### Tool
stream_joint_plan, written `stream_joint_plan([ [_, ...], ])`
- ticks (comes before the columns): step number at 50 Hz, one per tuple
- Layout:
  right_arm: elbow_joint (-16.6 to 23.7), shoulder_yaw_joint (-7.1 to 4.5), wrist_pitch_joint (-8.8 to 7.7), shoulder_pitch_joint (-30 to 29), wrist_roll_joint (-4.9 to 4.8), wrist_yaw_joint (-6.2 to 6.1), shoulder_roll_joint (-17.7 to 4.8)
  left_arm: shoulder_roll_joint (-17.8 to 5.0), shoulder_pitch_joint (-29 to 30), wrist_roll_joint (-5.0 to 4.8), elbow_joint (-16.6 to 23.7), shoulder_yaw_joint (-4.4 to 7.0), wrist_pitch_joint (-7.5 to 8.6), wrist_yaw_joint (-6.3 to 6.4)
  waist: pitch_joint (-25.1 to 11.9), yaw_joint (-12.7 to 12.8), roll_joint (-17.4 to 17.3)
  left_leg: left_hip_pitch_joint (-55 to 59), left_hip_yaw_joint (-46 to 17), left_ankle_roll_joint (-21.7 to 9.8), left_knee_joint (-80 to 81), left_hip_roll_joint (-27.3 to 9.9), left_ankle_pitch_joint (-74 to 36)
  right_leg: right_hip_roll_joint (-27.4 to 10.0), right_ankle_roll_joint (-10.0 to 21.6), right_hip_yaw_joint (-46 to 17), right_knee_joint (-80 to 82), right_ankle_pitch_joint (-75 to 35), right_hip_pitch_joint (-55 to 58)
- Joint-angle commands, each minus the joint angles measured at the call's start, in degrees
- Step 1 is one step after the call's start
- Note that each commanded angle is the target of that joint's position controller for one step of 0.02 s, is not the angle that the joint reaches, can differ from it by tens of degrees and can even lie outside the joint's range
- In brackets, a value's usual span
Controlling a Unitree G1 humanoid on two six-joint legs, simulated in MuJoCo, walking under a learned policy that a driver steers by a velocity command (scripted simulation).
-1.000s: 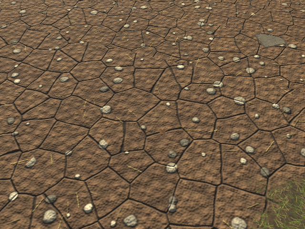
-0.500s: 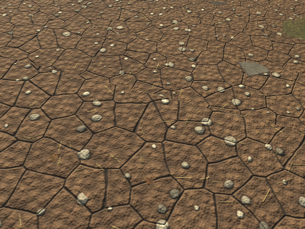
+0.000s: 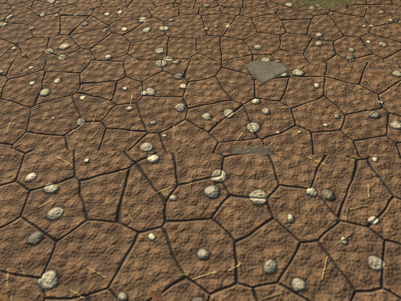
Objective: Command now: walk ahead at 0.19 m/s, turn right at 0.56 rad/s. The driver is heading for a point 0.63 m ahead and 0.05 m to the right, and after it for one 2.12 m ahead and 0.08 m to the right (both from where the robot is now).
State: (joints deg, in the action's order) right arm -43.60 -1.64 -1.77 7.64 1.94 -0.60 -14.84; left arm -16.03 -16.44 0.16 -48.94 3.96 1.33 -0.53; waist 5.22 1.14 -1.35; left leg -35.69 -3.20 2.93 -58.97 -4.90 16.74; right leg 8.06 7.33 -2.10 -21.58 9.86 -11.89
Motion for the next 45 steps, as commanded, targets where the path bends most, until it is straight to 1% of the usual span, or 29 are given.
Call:
stream_joint_plan([
  [1,2.07,-0.72,0.82,4.58,-0.19,-0.17,-3.82,-8.36,-1.07,-0.10,3.66,1.92,0.12,0.49,-8.71,-1.38,4.93,5.38,3.25,0.79,5.63,2.46,-5.44,-12.57,5.54,-8.09,0.75,-46.77,2.08],
  [4,3.68,-0.56,0.90,0.25,-0.67,-0.30,-4.70,-8.94,-3.00,0.12,3.91,2.19,-0.91,0.93,-8.97,0.85,5.98,4.84,2.33,0.31,10.65,3.27,-7.84,-13.25,4.35,-11.37,-0.98,-42.84,4.96],
  [7,4.64,-0.54,0.59,-1.73,-1.05,-0.71,-5.84,-9.41,-3.39,0.75,4.51,2.47,-1.85,1.23,-7.81,1.81,6.43,5.30,1.02,-0.54,15.62,4.65,-4.66,-14.41,4.26,-15.70,-4.06,-40.99,7.51],
  [9,4.45,-0.70,0.12,0.14,-1.32,-1.04,-6.82,-9.83,-1.62,1.01,5.45,2.70,-2.28,1.40,-7.06,0.77,7.05,9.12,-0.11,-1.72,21.30,5.59,-2.37,-14.38,3.13,-19.06,-6.65,-38.28,7.31],
  [10,4.02,-0.82,-0.21,2.34,-1.38,-1.22,-7.22,-10.00,0.22,0.91,6.08,2.77,-2.33,1.42,-6.84,-0.64,7.45,13.18,-0.28,-2.47,26.14,6.14,-2.94,-13.49,1.88,-20.43,-8.13,-34.77,5.95],
  [11,3.35,-0.93,-0.80,5.68,-0.95,-1.55,-7.47,-9.90,2.66,0.27,6.81,2.70,-2.17,1.40,-6.86,-3.28,6.81,19.97,-0.46,-3.43,34.32,5.92,-8.66,-11.14,-0.20,-20.57,-11.56,-30.68,3.07],
  [12,3.13,-1.56,-1.49,9.81,0.00,-2.01,-10.29,-7.41,2.41,-0.64,8.19,1.94,-1.67,1.22,-11.31,-4.33,0.68,30.09,-7.47,-5.82,38.13,-2.61,-13.75,-7.85,-2.40,-17.83,-20.13,-18.52,-1.63],
  [13,4.48,-2.56,-0.77,8.34,-0.24,-2.15,-15.91,-3.44,-4.10,-1.04,9.21,1.08,-1.69,1.24,-15.16,-0.65,-14.25,39.78,-25.91,-12.98,40.15,-17.89,-24.34,2.93,-4.29,-6.58,-31.89,21.34,-13.70],
  [14,3.84,-2.56,0.20,9.54,-1.09,-1.63,-13.48,-7.29,-7.50,1.53,7.55,1.65,-2.25,1.46,-16.16,-0.02,-13.00,37.73,-33.68,-17.66,40.89,-21.25,-18.01,0.18,-4.23,-3.78,-40.66,29.56,-18.09],
  [15,4.69,-1.55,0.54,8.03,-1.00,-1.36,-9.42,-8.64,-5.36,2.27,6.66,2.00,-2.47,1.02,-11.39,-0.26,-6.10,34.14,-28.80,-16.85,42.38,-17.87,-4.67,-2.80,-4.32,-4.51,-43.71,24.53,-19.76],
  [16,4.97,-0.99,0.76,5.50,-0.81,-1.23,-7.08,-8.52,-1.84,2.21,6.82,2.06,-2.60,0.17,-7.24,-0.68,-2.92,29.84,-21.84,-14.60,44.82,-13.74,6.27,-4.96,-4.89,-3.98,-42.68,19.38,-20.13],
  [17,5.08,-0.96,0.88,3.82,-0.50,-1.31,-7.30,-7.99,0.10,2.10,7.66,2.02,-2.80,-0.75,-4.94,-0.51,-5.77,27.77,-17.14,-12.45,47.20,-10.89,9.54,-6.03,-5.66,-2.86,-41.23,16.56,-20.44],
  [18,4.71,-1.21,0.61,4.36,-0.32,-1.45,-7.99,-7.52,0.31,2.20,7.79,1.81,-3.05,-1.64,-4.33,-0.94,-8.65,27.20,-13.52,-11.93,48.38,-8.97,8.19,-6.41,-6.48,-1.86,-41.44,14.12,-20.38],
  [19,4.27,-1.43,0.23,5.36,-0.35,-1.29,-8.31,-7.03,0.12,2.06,7.52,1.57,-3.22,-2.28,-4.58,-1.24,-8.50,27.38,-10.91,-11.75,48.93,-8.10,6.12,-6.53,-6.94,-1.29,-41.57,12.06,-20.04],
  [21,3.54,-1.82,-0.74,7.32,-0.55,-0.77,-8.43,-6.44,2.00,1.63,8.35,1.34,-3.15,-2.95,-5.45,-1.78,-6.40,29.08,-8.24,-12.13,49.74,-8.96,3.75,-7.24,-7.34,-1.00,-39.97,9.49,-20.80],
  [25,2.26,-2.67,-1.69,9.92,-0.53,-0.14,-9.17,-5.23,6.54,1.81,10.06,0.75,-3.03,-3.63,-4.59,-3.00,-5.64,30.18,-4.66,-12.84,52.16,-10.80,5.39,-9.41,-8.01,-0.41,-33.89,6.18,-22.88],
  [29,0.98,-3.11,-2.21,10.76,-0.26,0.84,-9.58,-2.83,9.36,1.84,10.81,-0.58,-2.22,-3.78,-3.59,-3.38,-5.92,26.23,0.37,-12.52,52.29,-10.35,4.77,-9.53,-6.95,1.94,-22.09,5.23,-16.51],
  [32,-0.47,-3.57,-2.00,12.48,-0.10,1.52,-10.34,-3.08,10.86,1.88,11.10,-1.05,-1.46,-3.40,-2.99,-4.08,-6.66,24.02,2.03,-12.56,50.55,-10.30,4.62,-8.67,-5.49,5.33,-14.50,7.83,-10.09],
  [33,-0.93,-3.75,-1.74,12.61,-0.31,1.76,-10.73,-3.17,10.15,1.86,10.95,-1.13,-1.09,-3.17,-2.84,-3.44,-6.32,23.27,2.05,-12.53,49.38,-10.62,4.30,-8.31,-4.75,6.13,-11.64,7.35,-7.31],
  [34,-1.28,-3.79,-1.39,11.93,-0.87,1.88,-10.84,-2.66,7.54,2.02,10.09,-1.31,-0.60,-2.90,-2.89,-1.41,-5.09,21.15,3.20,-12.05,46.71,-10.18,3.46,-7.63,-3.89,6.97,-7.01,4.78,-2.03],
  [35,-1.59,-3.48,-1.12,12.01,-0.99,1.93,-9.74,-3.21,2.99,2.34,8.15,-1.08,-0.05,-2.46,-3.86,0.63,-2.83,17.97,4.97,-11.20,41.62,-8.65,1.33,-6.19,-3.21,7.10,-4.09,5.23,5.14],
  [36,-1.34,-2.39,-1.09,11.80,-0.53,2.01,-6.43,-5.23,-4.81,2.67,5.39,-0.27,0.63,-1.79,-7.59,3.88,2.56,13.89,8.71,-9.56,30.92,-5.36,-0.38,-9.11,-2.39,1.89,-1.25,8.33,15.06],
  [37,2.47,-0.64,-1.33,9.27,-0.72,2.60,-0.84,-12.07,-11.16,3.39,5.17,1.14,1.02,-0.86,-10.89,6.69,17.96,0.73,14.37,-5.79,11.09,1.63,9.92,-25.56,1.75,-22.84,8.75,25.36,23.45],
  [38,3.32,-1.92,-0.93,8.03,0.18,2.19,-5.55,-16.04,-11.31,1.56,4.74,2.23,0.85,-0.22,-6.26,5.93,16.54,-8.91,8.35,-6.05,1.27,4.89,15.47,-30.63,6.74,-35.30,12.97,26.25,19.66],
  [39,2.48,-2.57,-0.69,7.90,0.00,2.32,-7.67,-12.12,-7.87,1.34,5.36,1.25,0.91,-0.01,-3.22,3.98,10.17,-9.75,3.47,-7.01,-2.49,1.43,11.44,-28.64,6.41,-28.32,10.95,21.96,17.27],
  [40,1.38,-2.47,-0.95,8.76,-0.89,2.90,-7.06,-8.57,-4.62,1.42,5.72,0.22,1.31,-0.05,-2.14,1.91,8.38,-7.56,2.11,-7.20,-1.97,0.34,6.31,-25.37,4.58,-21.93,11.13,16.15,13.78],
  [41,0.28,-2.50,-1.00,9.90,-1.17,3.15,-6.58,-6.48,-2.27,1.36,6.01,-0.38,1.73,0.10,-2.27,0.40,8.06,-5.36,1.89,-6.84,-0.66,-0.35,2.59,-22.73,2.67,-16.42,12.55,11.10,12.48],
  [43,-1.62,-2.52,-0.25,11.40,-0.39,3.38,-5.95,-4.52,-1.33,1.26,5.64,-1.01,2.79,0.60,-2.94,-0.50,7.81,-2.83,1.22,-5.69,-1.92,0.64,-1.83,-20.31,1.25,-9.07,13.42,-0.89,11.37],
  [45,-1.61,-2.50,0.22,10.19,-0.50,3.45,-4.63,-4.55,-3.38,0.96,4.25,-0.91,3.56,0.74,-2.78,-0.77,6.26,-4.47,0.06,-5.03,-2.87,1.66,-4.45,-20.51,1.08,-4.42,13.03,-11.68,11.96],
])
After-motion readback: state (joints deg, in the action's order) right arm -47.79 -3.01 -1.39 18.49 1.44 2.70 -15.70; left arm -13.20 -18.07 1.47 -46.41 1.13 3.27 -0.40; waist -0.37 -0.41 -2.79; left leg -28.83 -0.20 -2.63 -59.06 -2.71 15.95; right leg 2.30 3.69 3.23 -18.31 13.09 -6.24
